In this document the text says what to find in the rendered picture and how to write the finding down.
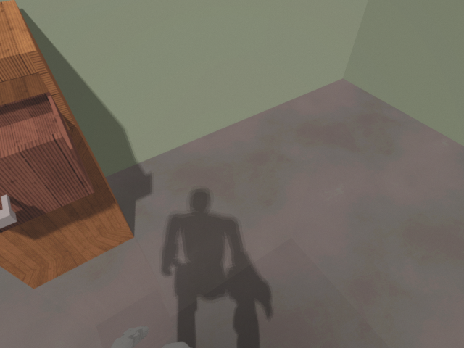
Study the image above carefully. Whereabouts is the cabinet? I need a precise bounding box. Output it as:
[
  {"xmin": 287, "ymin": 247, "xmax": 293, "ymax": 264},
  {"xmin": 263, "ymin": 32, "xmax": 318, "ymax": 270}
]
[{"xmin": 0, "ymin": 0, "xmax": 134, "ymax": 289}]

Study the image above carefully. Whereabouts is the drawer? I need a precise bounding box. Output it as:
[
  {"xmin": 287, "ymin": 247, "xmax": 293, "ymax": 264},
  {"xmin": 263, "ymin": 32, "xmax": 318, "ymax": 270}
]
[{"xmin": 0, "ymin": 92, "xmax": 95, "ymax": 233}]

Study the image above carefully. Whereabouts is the left robot hand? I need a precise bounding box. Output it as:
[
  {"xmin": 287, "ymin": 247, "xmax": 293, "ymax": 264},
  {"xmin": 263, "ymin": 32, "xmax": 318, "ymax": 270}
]
[{"xmin": 110, "ymin": 326, "xmax": 149, "ymax": 348}]

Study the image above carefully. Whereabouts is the handle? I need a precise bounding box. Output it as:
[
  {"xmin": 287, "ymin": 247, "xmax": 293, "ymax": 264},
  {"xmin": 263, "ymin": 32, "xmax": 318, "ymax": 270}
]
[{"xmin": 0, "ymin": 195, "xmax": 17, "ymax": 228}]

